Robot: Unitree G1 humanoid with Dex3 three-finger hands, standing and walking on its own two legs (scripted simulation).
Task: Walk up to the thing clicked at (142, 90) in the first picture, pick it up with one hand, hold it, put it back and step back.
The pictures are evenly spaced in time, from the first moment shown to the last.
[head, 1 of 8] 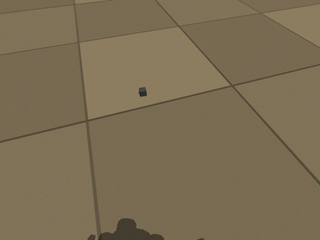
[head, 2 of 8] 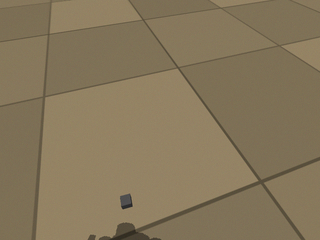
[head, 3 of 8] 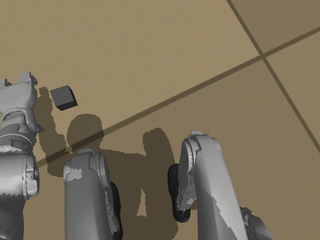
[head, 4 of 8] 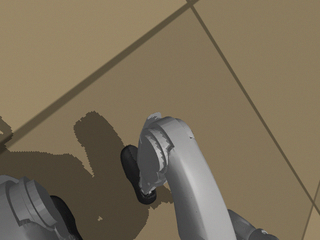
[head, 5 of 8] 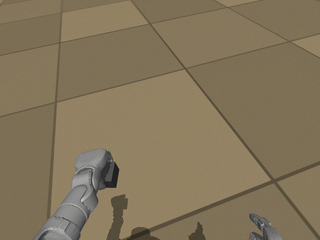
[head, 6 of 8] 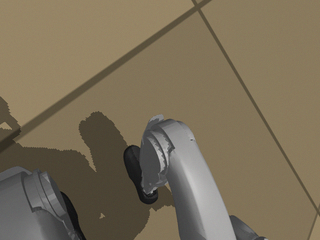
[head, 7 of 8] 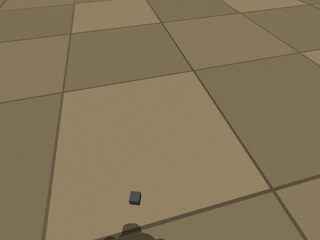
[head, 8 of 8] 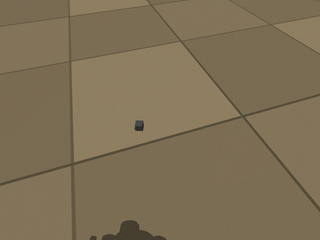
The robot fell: no
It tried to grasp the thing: yes
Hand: left
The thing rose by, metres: 0.67
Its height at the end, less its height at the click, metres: +0.00
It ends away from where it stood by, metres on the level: 0.00
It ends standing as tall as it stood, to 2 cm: yes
